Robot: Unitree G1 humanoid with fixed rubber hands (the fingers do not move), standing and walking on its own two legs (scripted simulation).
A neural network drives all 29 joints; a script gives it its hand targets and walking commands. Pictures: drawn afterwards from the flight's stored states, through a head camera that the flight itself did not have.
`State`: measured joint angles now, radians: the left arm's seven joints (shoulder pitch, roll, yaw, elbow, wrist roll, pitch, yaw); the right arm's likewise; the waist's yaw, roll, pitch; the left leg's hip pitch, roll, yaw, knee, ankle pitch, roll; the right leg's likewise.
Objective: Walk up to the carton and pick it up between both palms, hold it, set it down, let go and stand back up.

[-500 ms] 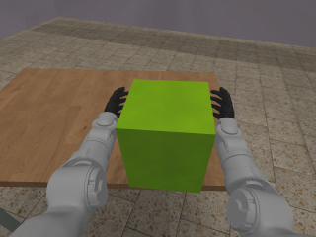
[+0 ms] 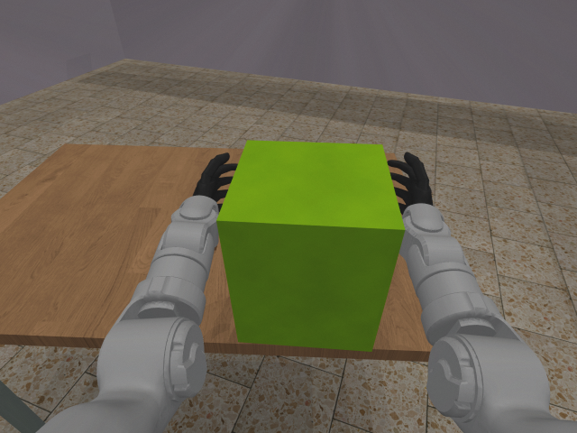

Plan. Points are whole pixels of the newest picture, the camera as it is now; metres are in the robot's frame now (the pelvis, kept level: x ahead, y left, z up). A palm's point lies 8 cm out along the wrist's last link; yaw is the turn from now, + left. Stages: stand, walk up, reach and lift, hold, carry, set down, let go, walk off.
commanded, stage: reach and lift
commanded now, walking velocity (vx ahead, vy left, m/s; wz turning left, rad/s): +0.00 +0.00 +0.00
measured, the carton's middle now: (308, 245) +0.40 +0.00 +0.10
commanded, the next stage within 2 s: hold in 1.36 s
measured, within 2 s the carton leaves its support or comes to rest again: neither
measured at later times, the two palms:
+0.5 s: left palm (196, 197) +0.39 +0.16 +0.20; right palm (415, 188) +0.40 -0.14 +0.21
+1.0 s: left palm (191, 189) +0.39 +0.16 +0.22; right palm (417, 175) +0.40 -0.14 +0.23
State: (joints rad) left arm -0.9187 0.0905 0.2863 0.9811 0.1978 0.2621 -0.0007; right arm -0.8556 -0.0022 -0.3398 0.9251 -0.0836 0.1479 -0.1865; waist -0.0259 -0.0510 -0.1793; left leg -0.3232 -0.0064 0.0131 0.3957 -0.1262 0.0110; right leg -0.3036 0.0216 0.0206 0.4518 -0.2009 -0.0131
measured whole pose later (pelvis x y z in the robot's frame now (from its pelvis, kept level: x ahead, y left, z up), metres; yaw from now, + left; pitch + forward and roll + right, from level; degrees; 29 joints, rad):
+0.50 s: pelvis +0.00 +0.00 +0.00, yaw +0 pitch +1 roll +0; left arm -0.84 0.04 0.29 0.71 0.20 0.46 0.03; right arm -0.89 -0.07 -0.20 0.89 0.05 0.24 -0.18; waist -0.01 -0.04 -0.18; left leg -0.29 -0.01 0.01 0.39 -0.12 0.01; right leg -0.27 0.02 0.02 0.44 -0.20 -0.01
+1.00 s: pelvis +0.00 +0.00 +0.00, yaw +0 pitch +1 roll +0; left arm -0.84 0.04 0.29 0.61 0.20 0.58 0.04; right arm -0.94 -0.09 -0.18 0.89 0.10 0.31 -0.18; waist -0.02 -0.04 -0.19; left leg -0.28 -0.01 0.01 0.38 -0.12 0.01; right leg -0.26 0.02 0.02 0.43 -0.19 -0.01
